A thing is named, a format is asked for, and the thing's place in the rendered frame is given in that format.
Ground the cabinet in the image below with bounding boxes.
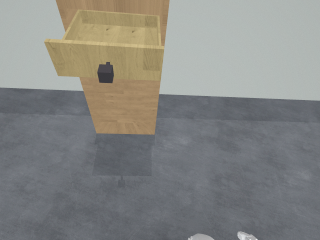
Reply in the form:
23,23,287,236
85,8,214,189
56,0,170,135

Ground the drawer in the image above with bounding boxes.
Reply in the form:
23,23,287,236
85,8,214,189
44,9,164,81

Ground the handle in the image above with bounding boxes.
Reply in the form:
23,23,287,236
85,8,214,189
97,62,114,83

